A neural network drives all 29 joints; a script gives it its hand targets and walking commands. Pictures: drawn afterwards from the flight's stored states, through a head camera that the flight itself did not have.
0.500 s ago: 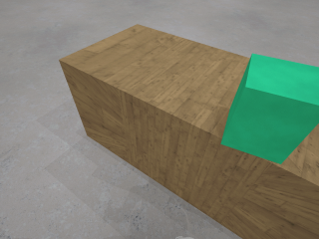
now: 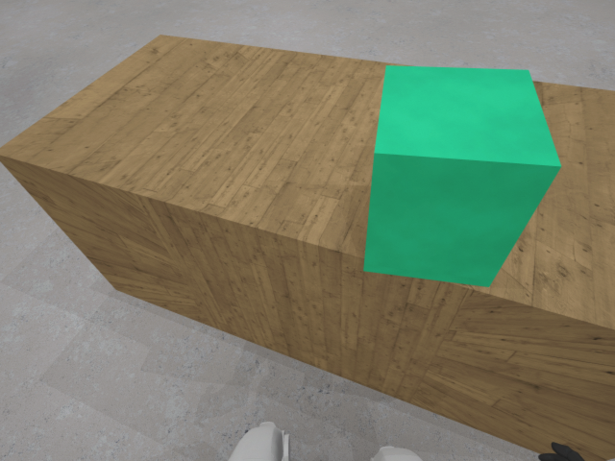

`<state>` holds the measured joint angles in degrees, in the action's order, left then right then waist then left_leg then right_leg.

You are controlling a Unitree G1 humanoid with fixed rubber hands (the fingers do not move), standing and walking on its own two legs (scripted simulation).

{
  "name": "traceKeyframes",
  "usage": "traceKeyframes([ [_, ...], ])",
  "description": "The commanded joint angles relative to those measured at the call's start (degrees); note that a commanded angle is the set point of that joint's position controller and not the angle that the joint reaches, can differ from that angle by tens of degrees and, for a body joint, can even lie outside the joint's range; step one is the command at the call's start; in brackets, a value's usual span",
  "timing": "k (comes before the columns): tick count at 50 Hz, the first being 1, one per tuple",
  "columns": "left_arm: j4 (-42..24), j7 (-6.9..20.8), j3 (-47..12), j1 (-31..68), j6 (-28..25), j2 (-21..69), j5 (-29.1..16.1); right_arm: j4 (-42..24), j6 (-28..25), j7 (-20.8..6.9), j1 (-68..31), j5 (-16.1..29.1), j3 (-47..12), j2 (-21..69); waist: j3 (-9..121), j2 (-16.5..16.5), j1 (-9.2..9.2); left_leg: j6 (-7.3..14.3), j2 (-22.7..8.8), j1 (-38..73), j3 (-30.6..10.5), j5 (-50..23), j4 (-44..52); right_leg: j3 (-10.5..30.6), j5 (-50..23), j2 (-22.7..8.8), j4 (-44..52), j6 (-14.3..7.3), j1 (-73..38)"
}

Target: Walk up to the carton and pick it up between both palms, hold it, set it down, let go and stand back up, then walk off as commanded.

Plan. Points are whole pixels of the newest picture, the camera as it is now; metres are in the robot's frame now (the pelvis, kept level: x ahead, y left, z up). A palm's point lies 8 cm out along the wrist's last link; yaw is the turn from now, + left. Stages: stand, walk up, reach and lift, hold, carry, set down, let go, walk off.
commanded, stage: walk up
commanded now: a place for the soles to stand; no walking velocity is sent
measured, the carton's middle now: (438, 179) +0.51 -0.18 +0.06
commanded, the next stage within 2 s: none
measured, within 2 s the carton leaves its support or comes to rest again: neither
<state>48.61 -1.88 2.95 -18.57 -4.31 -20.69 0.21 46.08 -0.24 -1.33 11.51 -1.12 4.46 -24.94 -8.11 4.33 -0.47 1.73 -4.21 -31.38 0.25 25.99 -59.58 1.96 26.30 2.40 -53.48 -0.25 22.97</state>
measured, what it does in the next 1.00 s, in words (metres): steps on the spot, turning right: left foot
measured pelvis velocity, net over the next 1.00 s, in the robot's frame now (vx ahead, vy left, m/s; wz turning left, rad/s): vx -0.01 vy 0.07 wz -0.35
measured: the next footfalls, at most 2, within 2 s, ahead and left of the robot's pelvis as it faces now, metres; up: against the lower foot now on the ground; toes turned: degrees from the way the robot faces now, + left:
left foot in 0.06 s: +0.12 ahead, +0.13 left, +0.00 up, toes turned -16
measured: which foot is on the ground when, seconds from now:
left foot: up 0.00-0.04, down 0.06-1.00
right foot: down 0.00-1.00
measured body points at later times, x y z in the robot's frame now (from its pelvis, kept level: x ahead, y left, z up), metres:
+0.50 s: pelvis +0.00 +0.05 -0.01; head +0.05 +0.03 +0.43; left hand +0.17 +0.34 -0.12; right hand +0.05 -0.29 -0.13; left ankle +0.08 +0.15 -0.69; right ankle +0.01 -0.09 -0.69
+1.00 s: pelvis -0.01 +0.07 +0.01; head +0.01 +0.05 +0.46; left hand +0.18 +0.33 -0.11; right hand -0.04 -0.25 -0.12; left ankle +0.08 +0.14 -0.69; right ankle -0.01 -0.06 -0.69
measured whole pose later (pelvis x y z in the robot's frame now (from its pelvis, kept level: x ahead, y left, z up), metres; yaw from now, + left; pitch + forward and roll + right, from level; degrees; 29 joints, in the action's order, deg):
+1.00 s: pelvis -0.01 +0.07 +0.01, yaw -20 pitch -4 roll +0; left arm 59.6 -1.1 2.5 -9.3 -4.4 -21.0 1.3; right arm 56.1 -0.3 -1.5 8.6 -0.3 3.0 -20.8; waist -6.9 0.7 0.9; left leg 1.8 -2.3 -24.2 6.2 23.0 -50.4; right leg 2.9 23.1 1.6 -50.8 -0.5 23.4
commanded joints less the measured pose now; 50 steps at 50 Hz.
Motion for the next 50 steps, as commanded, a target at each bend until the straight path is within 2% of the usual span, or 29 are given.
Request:
traceKeyframes([
  [1, -6.57, -2.04, 4.56, 3.27, -1.30, -19.50, -0.04, -4.59, -0.52, 0.89, 2.01, 0.45, 3.68, -10.62, 8.15, -16.21, 2.99, 1.29, 0.87, 3.06, -0.71, -1.02, 0.75, 25.65, -41.67, -15.56, 13.67, -13.90, 1.45],
  [3, -7.26, -2.04, 3.69, 6.58, -0.73, -18.62, -0.25, -3.63, -1.21, 0.95, 3.57, 0.26, 4.22, -10.77, 10.01, -12.29, 5.90, 2.91, 1.80, 13.13, -0.86, -11.78, 11.13, 21.61, -31.89, -11.48, 7.78, -10.77, 8.90],
  [4, -7.91, -1.81, 2.83, 7.56, -0.45, -15.99, -0.39, -3.11, -1.81, 1.10, 5.47, -0.57, 4.87, -12.85, 10.82, -7.73, 6.83, 4.96, -1.60, 19.10, -8.10, -11.19, 17.58, 15.90, -25.08, -6.76, 1.31, -7.12, 15.41],
  [5, -7.74, -2.32, 2.31, 6.66, -0.28, -14.04, -0.56, -3.85, -1.91, 1.01, 4.58, 0.16, 5.93, -17.20, 14.64, 5.04, 6.78, 12.40, -14.08, 19.27, -24.91, -5.32, 28.46, 3.88, -11.63, 0.73, -14.20, -2.99, 17.13],
  [6, -5.65, -2.89, 2.65, 3.97, 0.22, -16.20, -0.13, -4.38, -2.05, 0.69, 1.28, 0.36, 5.78, -17.06, 14.63, 8.85, 4.94, 19.11, -22.92, 16.70, -36.35, -6.65, 32.36, 0.48, 10.27, -0.17, -20.40, -1.23, 16.36],
  [7, -4.82, -2.91, 2.99, 3.20, 0.49, -18.10, 0.07, -4.89, -2.01, 0.46, 0.28, 0.42, 5.96, -16.28, 14.01, 4.21, 4.04, 19.50, -23.28, 14.90, -36.69, -2.97, 32.68, 1.76, 12.22, -1.28, -23.19, -1.33, 15.87],
  [12, -1.80, -0.83, 3.24, 1.18, -0.57, -15.15, 0.25, -4.73, -1.84, 1.43, -4.71, -0.45, 4.85, -15.14, 10.73, 7.82, 1.72, 12.68, -16.01, 7.66, -19.41, -7.15, 25.11, 0.64, 7.34, -3.18, -8.58, -1.79, 7.58],
  [14, 0.82, -0.80, 3.98, -4.37, -1.12, -14.10, 0.89, -5.54, -1.36, 1.11, -8.27, -0.12, 4.00, -13.17, 13.46, 3.54, -2.40, 8.10, -13.19, 2.34, -12.14, -9.84, 15.26, 0.46, -1.31, -2.29, 8.71, -1.93, -5.01],
  [15, 1.11, -1.41, 4.70, -5.43, -1.72, -17.17, 1.79, -5.71, -0.83, 0.95, -7.78, 0.21, 2.87, -9.59, 13.19, -8.87, -3.02, 3.01, -6.87, -6.62, -4.27, -10.70, -0.27, 17.10, -3.61, -8.90, 20.26, -3.51, -10.51],
  [16, -0.57, -1.59, 5.20, -1.49, -1.98, -21.90, 1.53, -6.81, -0.60, 1.29, -10.29, 0.89, 2.62, -8.73, 12.17, -16.47, -2.30, -0.89, -0.02, -13.94, 0.12, 4.18, -3.82, 40.88, -14.99, -19.07, 26.47, -10.34, -11.25],
  [17, -2.20, -1.69, 5.53, 2.40, -1.82, -23.73, 1.03, -5.88, -0.90, 2.00, -12.90, 0.49, 3.34, -11.71, 13.69, -13.41, -2.52, -1.11, -1.59, -8.32, -3.81, 11.34, -2.22, 46.54, -24.16, -21.95, 24.44, -16.88, -7.22],
  [19, -1.88, -1.99, 4.24, 6.69, -1.75, -20.86, 0.26, -2.14, -2.05, 1.74, -8.71, 1.02, 3.51, -11.18, 12.75, -10.01, 1.11, 0.07, -0.92, -3.96, -3.23, 6.91, 2.36, 31.35, -34.77, -16.67, 15.11, -16.04, -9.00],
  [21, -2.55, -1.90, 3.04, 11.35, -0.98, -17.83, -0.11, 1.17, -2.74, 1.29, -2.35, 0.96, 3.75, -9.33, 12.68, -10.69, 4.45, 2.20, -1.75, 11.70, -2.92, -15.19, 12.68, 19.14, -28.15, -9.19, 9.19, -9.22, 2.70],
  [23, -1.32, -1.27, 2.26, 10.58, -0.09, -14.96, -0.34, 1.47, -3.00, 1.03, -1.25, 0.17, 4.45, -13.21, 13.20, -1.15, 4.25, 10.36, -12.22, 14.84, -19.18, -6.84, 24.89, 5.40, -9.66, 0.03, -5.53, -2.92, 7.86],
  [24, -0.30, -1.72, 1.99, 9.23, -0.15, -15.49, -0.73, 0.88, -2.84, 1.14, -1.46, 0.43, 4.95, -14.50, 12.63, 0.91, 2.88, 15.03, -17.78, 16.92, -23.68, -10.99, 27.83, 1.14, 1.94, 0.37, -8.38, -1.69, 9.33],
  [26, 0.97, -1.57, 2.24, 7.07, -0.49, -15.25, -0.77, 0.20, -2.66, 1.31, -3.69, 0.14, 4.88, -14.66, 12.38, 3.16, 1.29, 16.38, -18.93, 14.16, -21.09, -14.48, 26.61, 1.92, 7.13, -0.80, -6.53, -2.01, 6.86],
  [28, 2.57, -1.22, 2.65, 5.13, -1.41, -16.10, -0.01, -0.31, -2.10, 1.56, -5.59, 0.35, 4.06, -13.29, 9.99, 2.23, -0.38, 11.83, -15.11, 5.43, -13.56, -14.99, 21.19, 5.22, -2.35, -2.40, 1.48, -3.85, -0.62],
  [30, 3.40, -1.33, 3.64, 3.17, -2.16, -19.62, 0.67, -1.65, -0.94, 1.13, -11.39, 0.87, 3.00, -9.71, 7.96, -9.00, -1.87, 1.44, -1.90, -4.32, 0.34, -0.50, 6.21, 30.53, -3.60, -12.51, 21.34, -9.70, -3.36],
  [31, 3.49, -1.35, 4.22, 3.99, -2.26, -22.63, 0.44, -1.73, -0.37, 1.25, -13.40, 0.87, 3.06, -9.86, 7.72, -10.52, -2.38, 0.55, 1.41, -2.69, -1.10, 7.21, 4.22, 42.25, -2.06, -17.11, 26.50, -14.32, 0.36],
  [33, 3.03, -1.55, 3.48, 9.42, -2.01, -22.01, 0.47, 0.36, -0.74, 0.87, -11.33, 0.76, 3.10, -10.35, 6.62, -7.67, 0.25, 1.19, 1.16, 2.61, -1.64, 6.02, 8.78, 36.00, -8.31, -14.72, 22.75, -15.00, 2.31],
  [35, 3.74, -1.41, 2.19, 13.02, -1.50, -18.99, 0.41, 3.02, -1.90, 0.83, -3.80, 0.82, 3.58, -9.59, 9.39, -10.08, 3.95, 2.45, 0.72, 13.35, -2.65, -0.70, 15.10, 25.51, -14.18, -10.39, 17.48, -10.01, 6.69],
  [36, 3.26, -1.05, 1.32, 15.67, -1.28, -16.52, 0.06, 3.65, -2.40, 0.84, -1.42, 0.40, 3.86, -11.10, 9.99, -6.36, 5.58, 4.20, -2.47, 17.89, -6.93, 1.97, 21.78, 18.81, -12.86, -6.54, 12.19, -6.65, 10.92],
  [38, 4.95, -1.22, 1.08, 12.69, -0.42, -14.86, -0.16, 3.73, -2.90, 0.89, -1.31, 0.15, 4.55, -14.89, 10.98, 1.67, 4.08, 14.52, -18.22, 19.04, -24.89, 3.82, 34.59, 1.68, 4.47, 0.45, -5.52, -1.44, 11.25],
  [40, 5.74, -1.08, 1.74, 10.66, -0.48, -16.30, -0.07, 3.03, -2.82, 0.96, -3.71, -0.06, 4.63, -15.47, 9.04, -1.30, 2.18, 16.32, -20.84, 15.09, -25.13, -1.54, 34.82, 1.97, 10.33, -1.83, -7.11, -1.26, 8.68],
  [43, 7.84, -0.21, 2.35, 5.78, -1.05, -12.44, 0.45, 2.72, -2.34, 1.00, -7.22, 0.00, 2.88, -13.53, 6.70, 2.44, -1.32, 9.83, -14.42, 5.29, -12.26, -5.47, 29.30, -0.04, -1.28, -2.69, 9.24, -2.90, -2.39],
  [44, 8.38, 0.08, 2.43, 4.30, -1.26, -12.18, 1.15, 2.89, -2.31, 0.76, -7.12, 0.39, 1.92, -11.01, 8.37, 0.18, -1.59, 5.97, -10.72, 2.41, -7.35, -3.07, 24.61, 4.71, -2.64, -3.01, 18.09, -3.92, -7.77],
  [46, 7.55, -0.08, 3.99, 7.30, -1.82, -19.08, 1.38, 2.65, -1.45, 0.64, -8.76, 1.19, 1.03, -8.13, 6.01, -14.39, -0.68, -0.01, 0.86, -1.48, -0.83, 4.99, 11.01, 36.91, 10.64, -15.89, 31.62, -11.42, -1.67],
  [47, 6.94, 0.17, 3.97, 9.75, -1.51, -19.56, 1.05, 4.06, -1.48, 0.60, -7.67, 1.01, 1.64, -10.02, 4.95, -11.01, -0.07, 0.33, 0.13, 4.86, -2.19, 6.88, 11.95, 36.16, 12.07, -16.84, 30.52, -14.12, 4.08],
  [50, 7.27, 0.19, 2.02, 14.77, -0.60, -14.74, 0.90, 7.11, -2.88, 0.34, -1.16, 0.83, 1.95, -8.71, 7.09, -7.41, 3.83, 2.38, -1.83, 17.06, -5.11, 3.75, 25.15, 19.00, 7.55, -9.10, 23.53, -7.71, 8.95],
])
